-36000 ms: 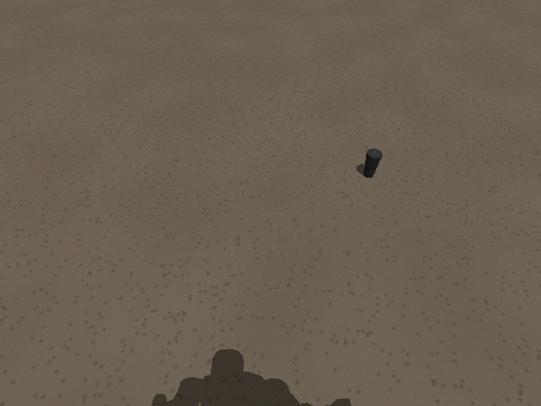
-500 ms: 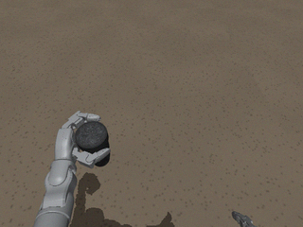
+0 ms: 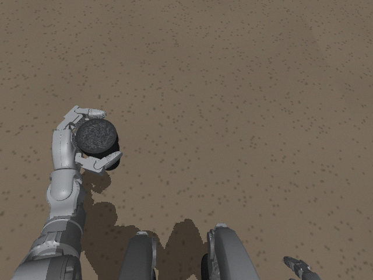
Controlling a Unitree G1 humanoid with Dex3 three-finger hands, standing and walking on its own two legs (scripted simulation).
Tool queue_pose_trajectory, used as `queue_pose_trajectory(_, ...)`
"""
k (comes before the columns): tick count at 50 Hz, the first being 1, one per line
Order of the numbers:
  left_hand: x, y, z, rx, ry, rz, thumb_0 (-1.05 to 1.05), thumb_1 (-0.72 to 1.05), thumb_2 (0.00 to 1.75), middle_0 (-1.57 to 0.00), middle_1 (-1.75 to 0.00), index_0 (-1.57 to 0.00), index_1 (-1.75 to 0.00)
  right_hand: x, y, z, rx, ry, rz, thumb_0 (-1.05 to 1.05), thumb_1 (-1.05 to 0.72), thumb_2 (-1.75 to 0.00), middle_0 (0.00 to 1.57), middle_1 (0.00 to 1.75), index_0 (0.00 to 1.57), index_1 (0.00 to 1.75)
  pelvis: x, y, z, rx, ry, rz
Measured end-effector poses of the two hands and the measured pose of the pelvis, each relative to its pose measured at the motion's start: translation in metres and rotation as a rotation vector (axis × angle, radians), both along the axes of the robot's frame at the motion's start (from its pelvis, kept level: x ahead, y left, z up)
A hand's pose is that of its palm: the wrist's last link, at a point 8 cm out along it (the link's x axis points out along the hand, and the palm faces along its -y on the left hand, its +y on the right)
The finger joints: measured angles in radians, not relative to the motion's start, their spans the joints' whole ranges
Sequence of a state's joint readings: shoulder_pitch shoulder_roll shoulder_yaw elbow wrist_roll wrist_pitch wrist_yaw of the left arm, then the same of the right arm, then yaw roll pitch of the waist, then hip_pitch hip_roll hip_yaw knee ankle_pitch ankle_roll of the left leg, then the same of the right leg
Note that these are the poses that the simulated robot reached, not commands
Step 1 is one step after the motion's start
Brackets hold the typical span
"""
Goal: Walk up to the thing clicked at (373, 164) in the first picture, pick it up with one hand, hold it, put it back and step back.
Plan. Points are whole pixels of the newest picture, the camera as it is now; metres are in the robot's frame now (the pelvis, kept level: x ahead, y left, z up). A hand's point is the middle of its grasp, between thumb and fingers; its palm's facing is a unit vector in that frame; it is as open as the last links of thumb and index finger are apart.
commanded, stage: crouch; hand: left
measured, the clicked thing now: (103, 149) +0.42 +0.18 -0.05
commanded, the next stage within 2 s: lower in 1.26 s
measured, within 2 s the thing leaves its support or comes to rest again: neither
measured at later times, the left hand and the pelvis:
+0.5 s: hand (114, 163) +0.46 +0.20 -0.23, palm faces +0.14 -0.99 -0.03, open 10.7 cm; pelvis -0.05 +0.00 -0.19, yaw -2 degrees
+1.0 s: hand (121, 166) +0.49 +0.20 -0.35, palm faces +0.12 -0.99 -0.02, open 10.6 cm; pelvis -0.06 +0.01 -0.28, yaw -7 degrees
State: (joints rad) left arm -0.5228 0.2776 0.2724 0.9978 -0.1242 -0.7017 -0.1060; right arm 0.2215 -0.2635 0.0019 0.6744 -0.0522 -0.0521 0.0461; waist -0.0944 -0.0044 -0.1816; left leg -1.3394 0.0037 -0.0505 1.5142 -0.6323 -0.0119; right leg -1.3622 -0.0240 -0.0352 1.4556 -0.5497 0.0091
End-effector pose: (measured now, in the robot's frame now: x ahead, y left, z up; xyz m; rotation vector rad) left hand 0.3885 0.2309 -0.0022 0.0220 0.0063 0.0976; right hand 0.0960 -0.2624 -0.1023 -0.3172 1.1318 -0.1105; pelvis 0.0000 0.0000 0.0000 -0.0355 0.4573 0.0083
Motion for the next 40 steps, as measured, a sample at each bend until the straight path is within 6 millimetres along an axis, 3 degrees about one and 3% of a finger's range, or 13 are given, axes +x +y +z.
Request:
queue_pose_trajectory(9,0.015,0.006,-0.087,0.001,0.012,0.034,-0.06,-0.43,1.05,-0.7,-1.03,-0.67,-1.04,-0.028,0.004,-0.088,0.023,0.104,-0.002,0.0,-0.9,-0.9,0.2,0.3,0.2,0.3,-0.019,-0.001,-0.076,-0.003,0.096,-0.004)
queue_pose_trajectory(23,0.039,0.015,-0.21,0.003,0.031,0.035,-0.07,-0.44,1.07,-0.69,-1.04,-0.66,-1.06,-0.076,-0.003,-0.183,-0.028,0.229,0.031,0.0,-0.92,-0.91,0.2,0.3,0.2,0.3,-0.045,0.002,-0.181,-0.03,0.132,-0.009)
queue_pose_trajectory(31,0.053,0.018,-0.263,0.001,0.03,0.045,-0.07,-0.45,1.07,-0.7,-1.03,-0.67,-1.05,-0.106,-0.003,-0.218,-0.055,0.308,0.034,0.0,-0.93,-0.91,0.2,0.3,0.2,0.3,-0.054,0.005,-0.226,-0.053,0.105,-0.02)
queue_pose_trajectory(40,0.068,0.018,-0.302,0.002,0.037,0.029,-0.06,-0.44,1.06,-0.71,-1.02,-0.67,-1.03,-0.131,0.003,-0.236,-0.08,0.379,0.047,0.0,-0.92,-0.91,0.2,0.3,0.2,0.3,-0.059,0.009,-0.256,-0.09,0.071,-0.034)
